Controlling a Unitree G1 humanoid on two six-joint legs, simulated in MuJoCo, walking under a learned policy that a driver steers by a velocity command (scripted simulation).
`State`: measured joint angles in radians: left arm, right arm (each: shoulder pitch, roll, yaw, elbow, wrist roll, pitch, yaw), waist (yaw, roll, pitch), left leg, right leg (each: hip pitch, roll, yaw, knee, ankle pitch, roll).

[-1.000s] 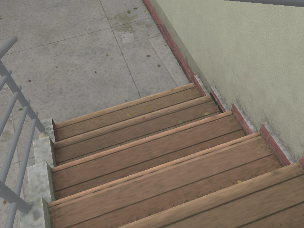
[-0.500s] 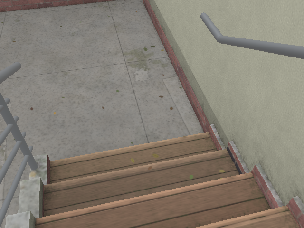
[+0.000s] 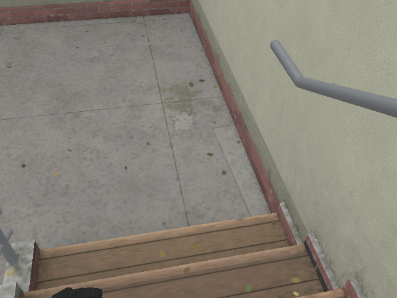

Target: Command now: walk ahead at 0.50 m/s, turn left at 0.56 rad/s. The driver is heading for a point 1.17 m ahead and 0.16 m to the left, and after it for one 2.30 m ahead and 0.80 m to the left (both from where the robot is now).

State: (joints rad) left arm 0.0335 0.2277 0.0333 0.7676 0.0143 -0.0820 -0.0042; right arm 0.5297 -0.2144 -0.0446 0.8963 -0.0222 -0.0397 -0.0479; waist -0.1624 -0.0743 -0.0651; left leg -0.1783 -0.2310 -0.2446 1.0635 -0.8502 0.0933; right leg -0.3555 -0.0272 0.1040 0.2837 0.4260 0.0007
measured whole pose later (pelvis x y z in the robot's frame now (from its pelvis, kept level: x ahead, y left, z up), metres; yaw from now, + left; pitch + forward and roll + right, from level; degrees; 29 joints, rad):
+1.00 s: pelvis +0.43 +0.04 -0.24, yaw +28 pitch -1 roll +1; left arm 0.25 0.20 0.01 0.87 0.03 0.05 0.01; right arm 0.29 -0.17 0.00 0.97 -0.01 -0.01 -0.04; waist 0.00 -0.05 -0.02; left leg -0.29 -0.11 0.03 0.64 -0.32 0.10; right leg -0.54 -0.04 0.09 0.99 -0.03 0.00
